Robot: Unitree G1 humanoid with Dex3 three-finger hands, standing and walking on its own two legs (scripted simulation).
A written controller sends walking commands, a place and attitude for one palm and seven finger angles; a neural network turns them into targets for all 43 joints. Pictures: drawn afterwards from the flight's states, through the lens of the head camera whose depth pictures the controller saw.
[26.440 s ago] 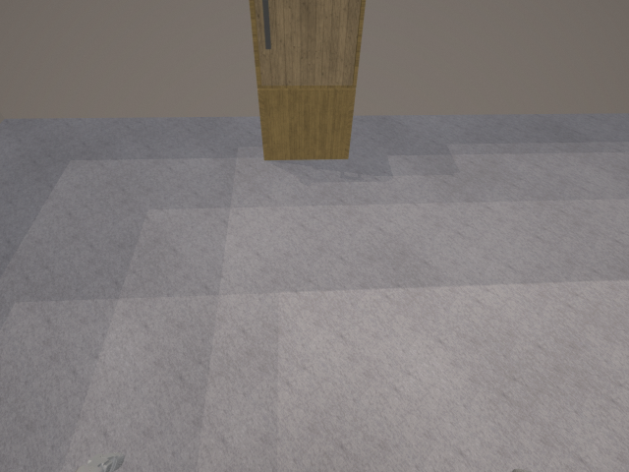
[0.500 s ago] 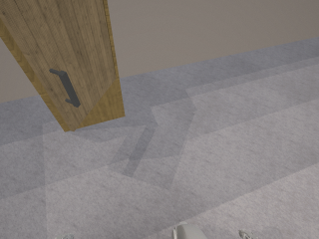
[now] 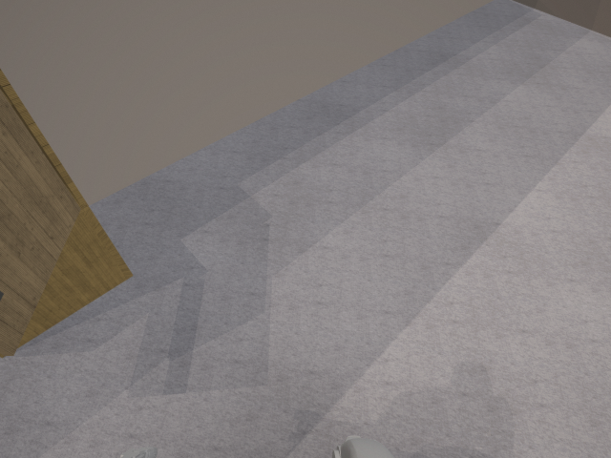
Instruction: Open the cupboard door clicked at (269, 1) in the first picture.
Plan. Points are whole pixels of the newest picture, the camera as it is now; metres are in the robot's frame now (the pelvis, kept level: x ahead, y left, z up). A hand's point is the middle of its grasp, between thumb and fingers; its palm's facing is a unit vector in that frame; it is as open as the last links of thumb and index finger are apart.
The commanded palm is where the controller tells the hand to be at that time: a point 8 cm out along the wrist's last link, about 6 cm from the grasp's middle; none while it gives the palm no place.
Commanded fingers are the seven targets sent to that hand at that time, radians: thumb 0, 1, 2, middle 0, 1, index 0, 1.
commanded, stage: walk to a spot facing it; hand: left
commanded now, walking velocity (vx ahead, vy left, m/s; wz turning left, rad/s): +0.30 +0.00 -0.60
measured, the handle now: out of the picture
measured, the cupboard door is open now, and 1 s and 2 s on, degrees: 47 47 47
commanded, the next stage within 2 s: turn to face it in 1.40 s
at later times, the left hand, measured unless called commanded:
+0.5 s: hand (245, 384) +0.25 +0.10 -0.17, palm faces -0.28 -0.95 -0.16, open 7.4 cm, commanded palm none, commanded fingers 0.00 0.90 0.90 -0.20 -0.30 -0.20 -0.30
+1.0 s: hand (327, 249) +0.52 -0.04 -0.16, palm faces -0.41 -0.89 -0.20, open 7.4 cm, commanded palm none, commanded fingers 0.00 0.90 0.90 -0.20 -0.30 -0.20 -0.30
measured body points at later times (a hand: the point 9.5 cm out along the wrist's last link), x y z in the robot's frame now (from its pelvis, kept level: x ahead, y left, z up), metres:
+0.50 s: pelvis +0.15 -0.06 +0.01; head +0.19 -0.06 +0.45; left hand +0.26 +0.15 -0.15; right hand +0.16 -0.32 -0.13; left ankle +0.25 +0.05 -0.71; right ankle +0.09 -0.16 -0.73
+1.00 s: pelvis +0.35 -0.16 +0.00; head +0.38 -0.19 +0.44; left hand +0.54 +0.01 -0.15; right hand +0.18 -0.35 -0.16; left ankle +0.32 +0.00 -0.66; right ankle +0.33 -0.26 -0.73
